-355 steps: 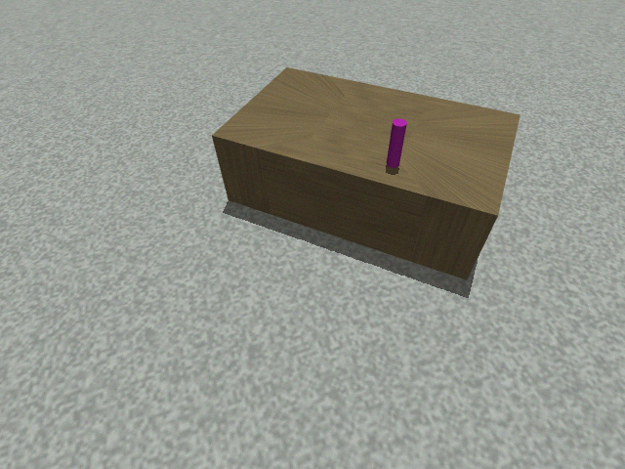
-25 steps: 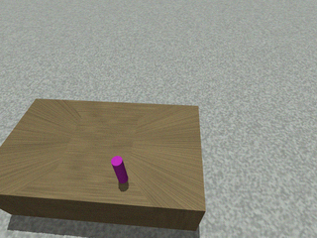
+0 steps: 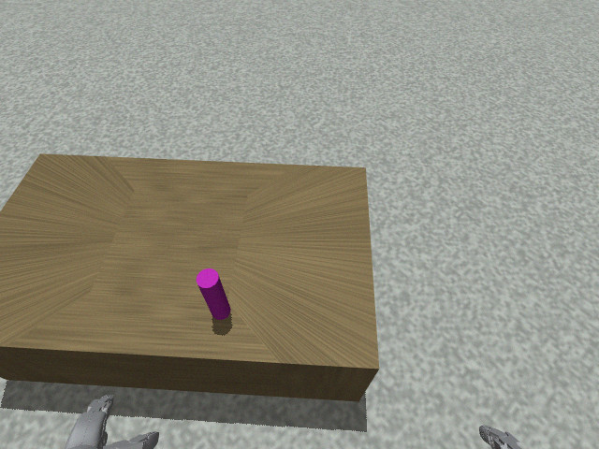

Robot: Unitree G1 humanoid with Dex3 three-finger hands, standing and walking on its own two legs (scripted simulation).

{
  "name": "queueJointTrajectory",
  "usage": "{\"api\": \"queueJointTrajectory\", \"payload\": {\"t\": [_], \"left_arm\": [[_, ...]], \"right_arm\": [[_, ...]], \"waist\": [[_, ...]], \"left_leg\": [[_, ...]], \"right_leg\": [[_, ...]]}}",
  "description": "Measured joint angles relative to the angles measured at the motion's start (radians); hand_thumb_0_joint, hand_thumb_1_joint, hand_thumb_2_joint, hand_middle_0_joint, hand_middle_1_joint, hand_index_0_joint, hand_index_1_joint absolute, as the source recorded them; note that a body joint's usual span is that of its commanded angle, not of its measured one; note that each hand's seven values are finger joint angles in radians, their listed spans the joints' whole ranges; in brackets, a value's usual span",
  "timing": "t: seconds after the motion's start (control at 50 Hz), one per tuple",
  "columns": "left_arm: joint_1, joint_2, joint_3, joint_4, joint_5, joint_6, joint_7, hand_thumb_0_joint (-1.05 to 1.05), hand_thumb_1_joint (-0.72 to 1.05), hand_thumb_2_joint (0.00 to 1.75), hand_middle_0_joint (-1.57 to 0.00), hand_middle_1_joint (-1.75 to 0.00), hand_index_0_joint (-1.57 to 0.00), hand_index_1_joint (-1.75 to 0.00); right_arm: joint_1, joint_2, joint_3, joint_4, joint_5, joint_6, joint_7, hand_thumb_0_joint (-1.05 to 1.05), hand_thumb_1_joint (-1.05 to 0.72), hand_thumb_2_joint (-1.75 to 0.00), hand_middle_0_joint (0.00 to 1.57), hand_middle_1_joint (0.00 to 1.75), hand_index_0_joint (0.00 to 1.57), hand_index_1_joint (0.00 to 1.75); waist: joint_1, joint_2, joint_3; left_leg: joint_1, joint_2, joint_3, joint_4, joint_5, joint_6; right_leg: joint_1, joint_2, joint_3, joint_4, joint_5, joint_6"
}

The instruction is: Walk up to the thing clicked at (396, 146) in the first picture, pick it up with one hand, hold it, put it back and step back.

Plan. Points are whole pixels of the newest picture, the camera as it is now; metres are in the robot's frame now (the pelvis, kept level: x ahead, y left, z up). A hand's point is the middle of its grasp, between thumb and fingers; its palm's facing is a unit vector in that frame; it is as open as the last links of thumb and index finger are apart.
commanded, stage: go down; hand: left
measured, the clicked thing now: (214, 295) +0.49 +0.21 -0.32
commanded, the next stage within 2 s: none
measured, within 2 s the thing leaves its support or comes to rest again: neither
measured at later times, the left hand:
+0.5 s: hand (122, 436) +0.18 +0.27 -0.14, palm faces +0.06 -0.94 -0.33, open 17.0 cm
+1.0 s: hand out of the picture +0.16 +0.28 -0.13, palm faces +0.08 -0.94 -0.34, open 17.5 cm
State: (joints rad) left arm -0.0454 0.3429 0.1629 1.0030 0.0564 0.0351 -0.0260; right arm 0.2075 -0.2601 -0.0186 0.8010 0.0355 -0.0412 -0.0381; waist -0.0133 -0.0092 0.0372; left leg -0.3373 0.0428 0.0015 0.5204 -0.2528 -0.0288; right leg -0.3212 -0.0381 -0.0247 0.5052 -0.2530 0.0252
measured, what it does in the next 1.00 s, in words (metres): lowers itself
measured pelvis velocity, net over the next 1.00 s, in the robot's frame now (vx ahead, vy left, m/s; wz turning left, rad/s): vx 0.02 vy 0.01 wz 0.02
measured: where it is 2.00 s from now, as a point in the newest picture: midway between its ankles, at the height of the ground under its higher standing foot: outside the picture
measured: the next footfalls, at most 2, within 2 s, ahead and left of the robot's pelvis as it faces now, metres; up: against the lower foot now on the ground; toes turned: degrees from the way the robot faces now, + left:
none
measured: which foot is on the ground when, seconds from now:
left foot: down 0.00-1.00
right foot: down 0.00-1.00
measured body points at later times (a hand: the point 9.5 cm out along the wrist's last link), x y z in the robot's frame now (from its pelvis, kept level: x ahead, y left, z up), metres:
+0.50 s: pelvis +0.03 +0.01 -0.03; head +0.07 +0.02 +0.42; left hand +0.18 +0.32 -0.11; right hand +0.18 -0.25 -0.12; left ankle +0.01 +0.14 -0.74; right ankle +0.00 -0.14 -0.74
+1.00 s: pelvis +0.02 +0.01 -0.06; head +0.06 +0.02 +0.39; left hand +0.15 +0.33 -0.11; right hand +0.18 -0.24 -0.13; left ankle +0.01 +0.14 -0.74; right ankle +0.00 -0.14 -0.74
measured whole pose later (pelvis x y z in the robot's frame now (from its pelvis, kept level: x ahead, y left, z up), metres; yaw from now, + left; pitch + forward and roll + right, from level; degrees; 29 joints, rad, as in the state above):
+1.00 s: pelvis +0.02 +0.01 -0.06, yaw +1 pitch +12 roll -3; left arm 0.37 0.37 0.19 0.12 0.00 0.55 -0.09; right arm 0.26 -0.24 0.01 0.55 0.03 -0.18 -0.15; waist -0.03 0.04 -0.15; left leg -0.72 0.05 -0.05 1.02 -0.52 -0.02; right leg -0.66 -0.04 -0.06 0.95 -0.50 0.04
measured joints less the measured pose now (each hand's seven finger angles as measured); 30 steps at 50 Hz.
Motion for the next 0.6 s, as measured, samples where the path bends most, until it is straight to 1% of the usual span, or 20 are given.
{"api": "queueJointTrajectory", "payload": {"t": [0.06,0.16,0.22,0.3,0.42,0.6], "left_arm": [[0.035,0.003,0.013,-0.086,0.003,0.067,-0.005,0.0,0.33,0.35,-0.06,-0.08,-0.07,-0.06],[0.097,-0.001,0.007,-0.197,-0.009,0.189,-0.015,0.0,0.06,0.19,-0.05,-0.05,-0.06,-0.04],[0.128,-0.008,0.01,-0.257,-0.013,0.235,-0.02,0.0,-0.09,0.13,-0.06,-0.04,-0.07,-0.03],[0.165,-0.012,0.015,-0.341,-0.015,0.266,-0.027,0.0,-0.24,0.08,-0.06,-0.04,-0.07,-0.03],[0.22,-0.005,0.018,-0.462,-0.017,0.31,-0.039,-0.01,-0.37,0.05,-0.07,-0.04,-0.07,-0.03],[0.299,0.013,0.016,-0.632,-0.032,0.403,-0.063,-0.01,-0.46,0.03,-0.08,-0.04,-0.08,-0.04]], "right_arm": [[0.026,0.014,0.002,-0.044,0.004,0.001,0.0,0.01,-0.99,-0.92,0.2,0.3,0.2,0.3],[0.046,0.013,0.007,-0.098,0.009,-0.008,-0.005,0.01,-0.96,-0.91,0.2,0.3,0.2,0.3],[0.048,0.009,0.007,-0.119,0.008,-0.022,-0.009,0.01,-0.93,-0.9,0.2,0.3,0.2,0.3],[0.042,0.005,0.007,-0.134,0.003,-0.046,-0.02,0.01,-0.9,-0.89,0.2,0.3,0.2,0.3],[0.029,0.003,0.008,-0.153,-0.005,-0.075,-0.042,0.01,-0.88,-0.88,0.2,0.3,0.2,0.3],[0.023,0.007,0.013,-0.19,-0.01,-0.101,-0.07,0.01,-0.86,-0.88,0.21,0.3,0.2,0.3]], "waist": [[-0.013,0.007,-0.018],[-0.022,0.022,-0.044],[-0.018,0.025,-0.055],[-0.012,0.023,-0.068],[-0.011,0.024,-0.097],[-0.016,0.036,-0.147]], "left_leg": [[-0.008,0.003,0.005,0.013,-0.012,0.002],[-0.037,0.001,0.009,0.054,-0.042,0.007],[-0.066,-0.001,0.009,0.093,-0.065,0.01],[-0.109,-0.002,0.003,0.151,-0.099,0.011],[-0.169,0.0,-0.01,0.238,-0.15,0.01],[-0.25,0.004,-0.028,0.348,-0.212,0.009]], "right_leg": [[-0.007,0.002,0.005,0.004,-0.005,0.002],[-0.033,-0.001,0.011,0.038,-0.03,0.009],[-0.061,-0.003,0.011,0.074,-0.052,0.012],[-0.099,-0.005,0.008,0.128,-0.085,0.014],[-0.15,-0.004,-0.001,0.204,-0.133,0.016],[-0.219,-0.001,-0.014,0.301,-0.192,0.017]]}}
